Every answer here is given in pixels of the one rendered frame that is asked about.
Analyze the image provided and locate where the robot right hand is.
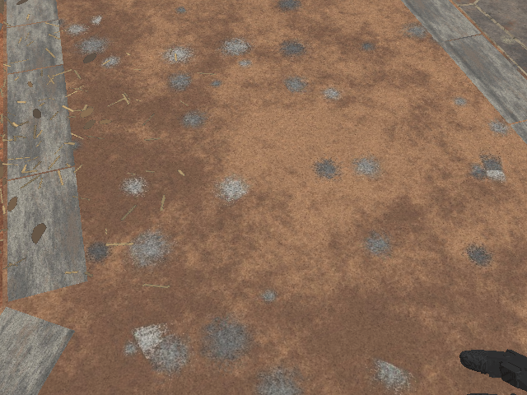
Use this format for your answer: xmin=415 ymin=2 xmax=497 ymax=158
xmin=459 ymin=349 xmax=527 ymax=395

